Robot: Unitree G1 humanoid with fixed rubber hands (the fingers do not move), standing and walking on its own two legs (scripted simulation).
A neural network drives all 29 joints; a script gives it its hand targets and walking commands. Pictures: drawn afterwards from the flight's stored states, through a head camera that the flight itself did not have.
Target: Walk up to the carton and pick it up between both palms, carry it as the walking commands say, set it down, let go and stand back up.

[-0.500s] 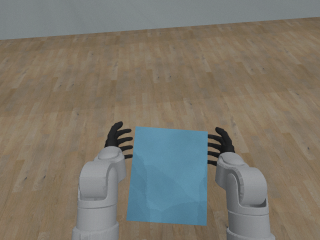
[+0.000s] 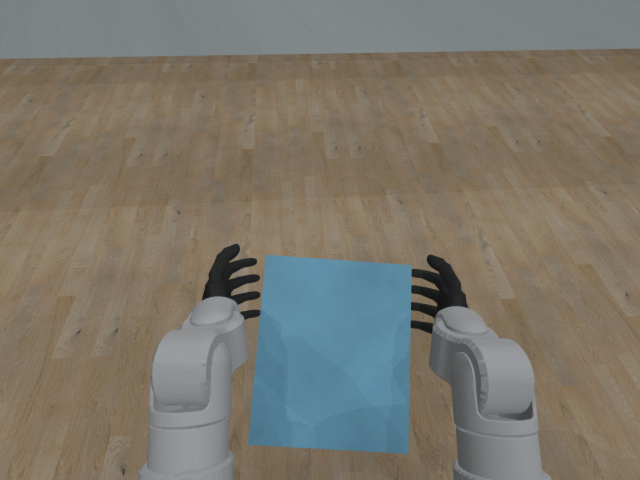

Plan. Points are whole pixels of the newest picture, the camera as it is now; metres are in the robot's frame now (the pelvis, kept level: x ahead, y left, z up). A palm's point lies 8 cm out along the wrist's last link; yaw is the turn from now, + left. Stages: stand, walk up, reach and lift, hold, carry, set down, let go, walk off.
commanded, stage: carry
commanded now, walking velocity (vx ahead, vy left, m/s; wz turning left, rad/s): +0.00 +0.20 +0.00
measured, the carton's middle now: (328, 344) +0.31 +0.00 -0.02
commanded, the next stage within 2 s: none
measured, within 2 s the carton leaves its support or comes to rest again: neither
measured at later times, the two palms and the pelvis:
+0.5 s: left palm (91, 352) +0.24 +0.24 +0.11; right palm (350, 377) +0.21 -0.01 +0.11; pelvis -0.06 +0.13 +0.01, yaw -1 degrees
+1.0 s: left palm out of the picture +0.16 +0.41 +0.09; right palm (156, 469) +0.14 +0.16 +0.09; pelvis -0.14 +0.29 +0.00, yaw -3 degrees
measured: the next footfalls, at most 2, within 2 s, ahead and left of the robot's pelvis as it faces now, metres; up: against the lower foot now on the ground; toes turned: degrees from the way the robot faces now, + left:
right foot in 0.26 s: +0.00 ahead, -0.04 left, +0.00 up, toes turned -9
left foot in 0.52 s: +0.01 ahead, +0.28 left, +0.00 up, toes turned +1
